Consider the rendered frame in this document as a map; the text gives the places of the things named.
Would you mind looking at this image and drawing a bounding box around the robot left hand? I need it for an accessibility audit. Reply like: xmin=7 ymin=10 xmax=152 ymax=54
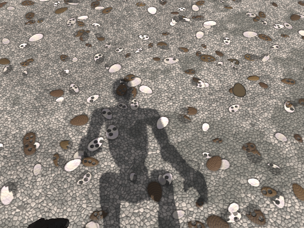
xmin=28 ymin=218 xmax=69 ymax=228

